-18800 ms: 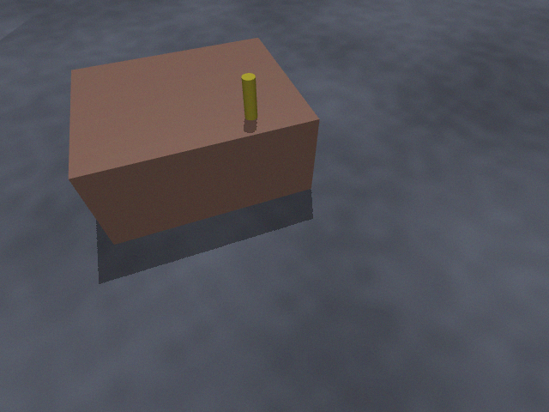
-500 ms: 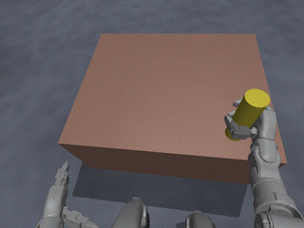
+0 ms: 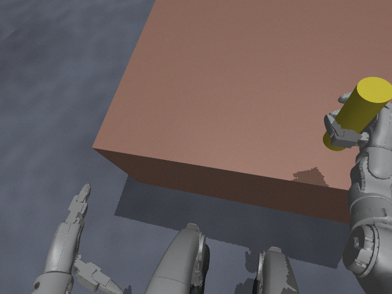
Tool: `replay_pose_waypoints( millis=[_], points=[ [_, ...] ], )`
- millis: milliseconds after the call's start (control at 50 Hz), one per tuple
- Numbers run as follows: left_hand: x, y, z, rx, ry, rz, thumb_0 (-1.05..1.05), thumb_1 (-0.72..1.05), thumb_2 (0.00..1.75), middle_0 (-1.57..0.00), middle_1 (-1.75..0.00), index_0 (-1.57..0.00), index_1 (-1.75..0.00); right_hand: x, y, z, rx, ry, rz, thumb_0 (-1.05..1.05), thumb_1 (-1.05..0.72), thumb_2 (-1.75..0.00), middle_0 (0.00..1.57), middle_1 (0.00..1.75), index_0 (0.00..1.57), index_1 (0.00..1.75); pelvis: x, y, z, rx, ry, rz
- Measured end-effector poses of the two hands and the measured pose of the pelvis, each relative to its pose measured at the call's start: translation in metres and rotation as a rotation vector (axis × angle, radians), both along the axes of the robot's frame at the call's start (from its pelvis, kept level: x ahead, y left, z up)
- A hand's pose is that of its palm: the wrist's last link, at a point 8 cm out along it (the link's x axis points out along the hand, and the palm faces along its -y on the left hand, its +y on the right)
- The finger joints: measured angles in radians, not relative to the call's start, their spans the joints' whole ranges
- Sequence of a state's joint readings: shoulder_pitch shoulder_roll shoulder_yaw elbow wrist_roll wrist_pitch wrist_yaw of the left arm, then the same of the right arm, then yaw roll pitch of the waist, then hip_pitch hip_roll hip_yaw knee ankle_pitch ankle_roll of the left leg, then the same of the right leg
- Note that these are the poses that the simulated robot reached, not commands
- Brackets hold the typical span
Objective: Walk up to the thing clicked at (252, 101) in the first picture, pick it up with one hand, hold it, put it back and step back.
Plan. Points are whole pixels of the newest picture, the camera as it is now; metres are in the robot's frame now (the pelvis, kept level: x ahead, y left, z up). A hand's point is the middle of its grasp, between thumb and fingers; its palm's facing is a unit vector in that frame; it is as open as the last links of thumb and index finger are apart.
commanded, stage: crouch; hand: right
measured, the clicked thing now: (351, 119) +0.47 -0.21 +0.00
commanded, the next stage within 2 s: lower in 0.36 s
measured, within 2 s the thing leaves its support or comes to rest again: rests again in 1.42 s
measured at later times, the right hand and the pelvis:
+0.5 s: hand (338, 120) +0.49 -0.20 -0.05, palm faces +0.20 +0.98 +0.02, open 7.3 cm; pelvis +0.00 +0.00 -0.02, yaw +0 degrees
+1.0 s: hand (328, 133) +0.50 -0.20 -0.11, palm faces +0.19 +0.98 +0.01, open 7.3 cm; pelvis -0.02 +0.01 -0.07, yaw +1 degrees
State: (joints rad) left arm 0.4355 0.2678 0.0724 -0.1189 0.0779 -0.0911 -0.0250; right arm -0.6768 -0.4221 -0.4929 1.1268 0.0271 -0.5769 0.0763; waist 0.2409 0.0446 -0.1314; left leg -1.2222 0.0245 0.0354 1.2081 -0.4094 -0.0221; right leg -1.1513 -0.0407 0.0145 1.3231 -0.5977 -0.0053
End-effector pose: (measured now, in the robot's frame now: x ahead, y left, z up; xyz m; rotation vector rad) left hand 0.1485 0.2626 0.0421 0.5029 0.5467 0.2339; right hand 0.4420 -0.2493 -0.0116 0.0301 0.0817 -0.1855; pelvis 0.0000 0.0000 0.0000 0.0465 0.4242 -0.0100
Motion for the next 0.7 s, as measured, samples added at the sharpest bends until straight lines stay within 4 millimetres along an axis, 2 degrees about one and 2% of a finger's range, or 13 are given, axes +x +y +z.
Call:
replay_pose_waypoints(
  millis=[220, 540, 700],
  points=[
    [0.004, -0.001, -0.005, 0.026, -0.006, -0.009, -0.01, -0.50, 0.04, -0.06, -0.07, -0.08, -0.05, 0.013, -0.003, -0.020, -0.009, 0.001, -0.008, -0.02, 0.11, -1.18, 0.83, 1.19, 0.87, 1.19, 0.003, 0.000, -0.015, 0.013, 0.041, -0.005],
    [0.006, 0.001, 0.001, 0.060, -0.037, -0.028, -0.01, -0.51, 0.04, -0.06, -0.06, -0.07, -0.05, 0.021, -0.001, -0.036, -0.007, 0.006, -0.008, -0.02, 0.11, -1.18, 0.83, 1.19, 0.87, 1.19, 0.002, 0.005, -0.025, 0.016, 0.064, -0.009],
    [0.006, -0.005, -0.001, 0.079, -0.057, -0.063, -0.01, -0.52, 0.05, -0.06, -0.06, -0.07, -0.05, 0.022, -0.001, -0.060, -0.002, 0.018, -0.013, -0.02, 0.11, -1.18, 0.83, 1.19, 0.87, 1.19, -0.003, 0.006, -0.039, 0.019, 0.083, -0.009]
  ],
)
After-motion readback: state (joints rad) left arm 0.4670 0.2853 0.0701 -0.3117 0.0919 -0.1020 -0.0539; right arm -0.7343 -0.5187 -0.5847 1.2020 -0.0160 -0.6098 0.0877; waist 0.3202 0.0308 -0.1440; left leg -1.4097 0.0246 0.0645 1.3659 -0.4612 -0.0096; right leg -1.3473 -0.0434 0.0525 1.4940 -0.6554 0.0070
